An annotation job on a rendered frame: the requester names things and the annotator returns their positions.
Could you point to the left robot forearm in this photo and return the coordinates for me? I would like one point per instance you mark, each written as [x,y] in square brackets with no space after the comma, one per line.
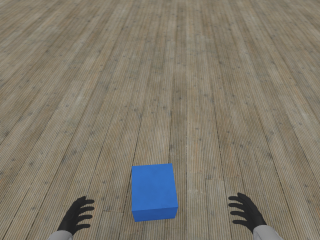
[61,235]

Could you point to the carton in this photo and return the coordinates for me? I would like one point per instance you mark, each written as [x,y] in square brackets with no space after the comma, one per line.
[153,192]

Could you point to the robot right hand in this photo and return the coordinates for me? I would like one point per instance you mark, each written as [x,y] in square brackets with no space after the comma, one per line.
[251,214]

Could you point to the right robot forearm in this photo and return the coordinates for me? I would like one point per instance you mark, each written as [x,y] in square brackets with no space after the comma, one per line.
[265,232]

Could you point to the robot left hand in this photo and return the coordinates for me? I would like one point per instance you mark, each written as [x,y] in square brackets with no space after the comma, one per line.
[71,219]

